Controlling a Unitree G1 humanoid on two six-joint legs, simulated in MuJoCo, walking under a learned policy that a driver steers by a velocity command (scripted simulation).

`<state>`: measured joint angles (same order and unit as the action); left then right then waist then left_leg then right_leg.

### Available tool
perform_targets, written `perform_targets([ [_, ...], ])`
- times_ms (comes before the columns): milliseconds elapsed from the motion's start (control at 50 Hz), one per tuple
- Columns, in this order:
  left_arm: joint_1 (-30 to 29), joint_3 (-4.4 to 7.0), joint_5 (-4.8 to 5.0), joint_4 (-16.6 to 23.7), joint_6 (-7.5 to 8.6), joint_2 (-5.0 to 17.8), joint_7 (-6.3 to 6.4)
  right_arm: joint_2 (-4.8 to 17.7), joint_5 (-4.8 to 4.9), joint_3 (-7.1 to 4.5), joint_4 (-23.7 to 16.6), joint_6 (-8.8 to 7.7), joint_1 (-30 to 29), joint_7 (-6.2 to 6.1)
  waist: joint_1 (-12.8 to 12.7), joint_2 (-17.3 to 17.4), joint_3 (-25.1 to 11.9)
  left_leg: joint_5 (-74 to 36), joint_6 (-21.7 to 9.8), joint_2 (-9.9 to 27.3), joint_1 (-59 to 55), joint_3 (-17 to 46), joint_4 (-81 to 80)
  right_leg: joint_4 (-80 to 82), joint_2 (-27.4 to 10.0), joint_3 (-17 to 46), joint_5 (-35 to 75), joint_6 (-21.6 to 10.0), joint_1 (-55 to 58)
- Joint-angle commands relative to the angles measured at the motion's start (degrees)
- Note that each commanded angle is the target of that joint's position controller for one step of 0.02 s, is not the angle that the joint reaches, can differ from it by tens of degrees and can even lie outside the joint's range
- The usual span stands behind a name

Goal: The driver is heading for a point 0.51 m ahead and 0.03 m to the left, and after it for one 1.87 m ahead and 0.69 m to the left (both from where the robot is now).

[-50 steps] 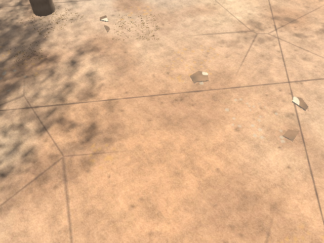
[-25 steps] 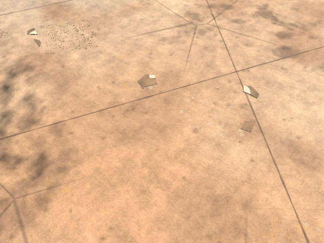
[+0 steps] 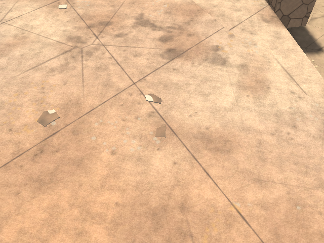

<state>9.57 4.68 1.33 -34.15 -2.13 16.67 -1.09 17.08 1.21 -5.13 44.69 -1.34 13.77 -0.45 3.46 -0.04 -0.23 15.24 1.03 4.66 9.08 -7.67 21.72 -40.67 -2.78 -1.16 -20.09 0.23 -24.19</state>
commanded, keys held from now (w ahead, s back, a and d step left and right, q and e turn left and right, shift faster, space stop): w+e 0.20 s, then w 0.18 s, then w+q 0.62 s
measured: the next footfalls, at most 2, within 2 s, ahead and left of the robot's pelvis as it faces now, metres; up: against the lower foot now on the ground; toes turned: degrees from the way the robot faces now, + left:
right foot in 0.06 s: +0.06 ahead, -0.13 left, +0.00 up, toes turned -5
left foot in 0.52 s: +0.44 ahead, +0.01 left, +0.00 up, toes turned -11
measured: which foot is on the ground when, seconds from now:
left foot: down 0.00-0.06, up 0.08-0.50, down 0.52-1.00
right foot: up 0.00-0.04, down 0.06-0.54, up 0.56-1.00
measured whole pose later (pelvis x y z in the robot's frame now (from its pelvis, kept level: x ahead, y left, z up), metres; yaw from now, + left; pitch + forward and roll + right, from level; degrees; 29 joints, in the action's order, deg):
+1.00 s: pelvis +0.50 -0.10 -0.01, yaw +3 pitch +2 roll +0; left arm 1.6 1.7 0.4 -36.2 6.7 15.5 -0.8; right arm 16.9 1.7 -3.7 43.9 -1.8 22.8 -0.7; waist 6.2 -1.6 0.9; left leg 21.5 -3.6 -6.6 4.6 12.6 25.1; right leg -26.2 0.2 5.9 -1.2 2.2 -27.4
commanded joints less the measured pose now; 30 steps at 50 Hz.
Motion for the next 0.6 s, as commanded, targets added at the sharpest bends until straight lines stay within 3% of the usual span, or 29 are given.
perform_targets([
  [20,-0.5,1.26,0.13,3.6,1.38,4.1,-0.55,11.4,1.21,-2.95,-3.0,-0.95,-2.9,0.84,-2.8,7.7,0.0,4.0,-9.9,12.4,0.7,8.8,-6.4,10.4,2.0,-4.2,3.4,-3.2,5.6],
  [40,3.5,1.75,0.08,1.8,1.37,4.6,-0.41,10.3,1.28,-2.61,-2.9,-0.92,-3.0,0.86,-4.6,6.3,-1.3,2.7,-8.6,11.0,4.2,6.3,-1.9,13.1,3.8,-5.5,4.7,-4.2,13.0],
  [60,10.5,3.18,0.40,-0.3,1.39,7.2,0.06,7.5,0.48,-1.65,-2.9,-1.12,-3.1,0.87,-7.7,2.5,-4.6,-1.4,-6.0,8.1,10.2,1.9,8.9,14.2,3.9,-2.7,4.1,-6.1,24.4],
  [80,18.7,4.73,0.46,-1.5,1.65,13.4,0.89,2.7,-2.16,0.14,-5.6,-1.55,-5.9,1.08,-10.3,-13.5,-6.6,11.3,-1.0,1.7,25.9,-3.4,33.4,18.8,-10.0,18.5,7.5,-11.3,35.9],
  [100,17.9,4.68,0.06,0.2,3.12,17.1,0.33,3.2,-1.54,0.12,-9.3,-3.20,-8.4,1.07,-9.6,-18.9,-6.9,19.7,0.6,-6.0,44.6,5.4,46.1,26.5,-17.9,43.2,-5.2,-22.0,39.9],
  [120,16.7,3.39,-0.05,0.4,4.40,12.2,-0.02,7.7,0.26,-0.71,-9.3,-4.63,-10.1,1.63,-10.4,-12.8,-4.1,16.1,-0.5,-2.2,47.9,10.5,50.1,28.0,-17.7,40.0,-5.9,-21.9,38.6],
  [140,14.4,2.23,-0.26,0.3,5.11,9.1,0.08,9.1,0.59,-1.06,-9.0,-5.49,-9.6,2.16,-8.5,-11.0,-1.1,10.2,-1.7,-0.5,47.5,10.9,48.0,27.3,-15.5,34.0,-1.0,-19.8,35.7],
  [160,11.8,1.68,-0.31,0.8,5.19,8.0,0.22,8.9,-0.61,-1.12,-7.6,-5.76,-8.8,2.24,-6.8,-6.3,0.4,5.6,-1.7,0.8,44.6,10.8,44.8,27.0,-12.7,28.5,4.6,-17.7,31.8],
  [180,9.3,1.31,-0.26,1.1,5.01,7.5,0.52,9.0,-1.79,-1.22,-7.5,-5.89,-8.7,2.27,-5.4,-5.3,1.2,2.4,-1.2,1.1,41.5,10.6,40.5,27.5,-11.0,25.0,11.0,-16.4,28.5],
  [240,7.7,1.07,-0.80,0.7,5.20,7.9,1.71,6.2,-2.00,-0.45,-6.3,-5.35,-8.1,2.67,-3.7,-4.7,0.2,-5.6,0.9,-0.5,35.3,8.4,33.3,28.6,-8.2,18.1,24.4,-14.9,23.7],
  [300,9.7,1.15,-0.47,-1.7,5.46,8.3,2.47,3.2,-1.49,1.06,-7.4,-5.08,-13.4,2.79,-5.5,-4.8,2.0,-15.8,1.5,-2.4,29.4,7.3,19.8,29.1,-5.3,12.4,26.0,-12.5,18.5],
  [340,12.3,1.27,-0.34,-3.4,5.70,8.7,2.57,2.7,-0.88,1.55,-8.5,-5.16,-17.4,3.23,-7.3,-5.6,3.1,-20.8,1.1,-3.6,25.8,7.0,13.7,29.8,-5.4,12.0,22.9,-11.8,16.7],
  [420,14.0,1.38,0.06,-6.2,6.21,8.9,2.18,4.5,-0.18,1.32,-9.7,-5.28,-19.4,3.93,-7.3,-6.0,5.2,-20.5,-2.3,-3.1,25.9,8.4,8.4,29.0,-9.1,13.2,21.9,-11.1,21.8],
  [460,14.0,1.53,-0.15,-7.1,5.89,9.1,2.24,5.2,-0.20,1.08,-9.4,-5.21,-17.9,4.12,-6.5,-6.3,4.6,-16.7,-4.3,-3.6,24.6,7.3,7.6,26.4,-10.1,11.9,29.4,-10.0,25.9],
  [500,13.5,1.66,-0.53,-7.4,5.28,9.9,2.38,7.0,-0.42,-0.01,-8.0,-4.96,-11.3,3.73,-3.0,-7.1,-1.0,-11.8,-7.0,-7.3,15.0,3.8,8.1,16.5,-8.6,9.1,51.7,-8.5,28.7],
  [520,13.0,1.29,-0.74,-7.3,4.89,9.4,2.58,8.5,-0.59,-0.86,-6.0,-4.65,-3.5,3.39,1.0,-6.0,-6.3,-13.1,-8.9,-8.3,3.8,3.1,8.0,5.9,-6.2,6.4,58.2,-7.0,26.1],
  [540,13.7,0.37,-1.97,-6.1,4.77,7.4,2.89,11.2,-0.91,-1.38,-4.7,-4.36,6.1,3.04,4.1,-0.1,-13.9,-15.5,-12.8,0.7,-13.8,15.6,10.2,-11.2,-3.6,5.1,43.0,-5.1,14.0],
  [560,22.2,-1.33,-1.62,-5.8,5.67,1.3,1.96,15.1,-0.59,-2.21,-3.5,-4.41,9.6,3.65,-0.9,16.8,-22.3,0.2,-24.0,14.6,-32.7,47.9,3.1,-33.5,7.7,5.2,-5.4,-0.4,-8.2],
  [580,17.5,-0.83,-0.91,-5.8,6.92,6.0,1.51,9.7,0.85,-1.01,-3.6,-4.28,8.8,3.73,1.8,12.0,-20.1,12.3,-22.0,13.8,-32.1,56.0,-5.1,-37.8,6.1,10.6,-10.6,-0.9,-15.4],
  [600,9.6,-0.14,0.70,-3.5,7.87,8.6,1.08,8.3,0.46,-0.54,-4.6,-4.06,4.5,3.20,2.2,7.8,-9.8,11.7,-19.3,12.4,-23.6,47.4,-6.3,-37.2,3.2,9.8,-5.6,-1.5,-19.1],
])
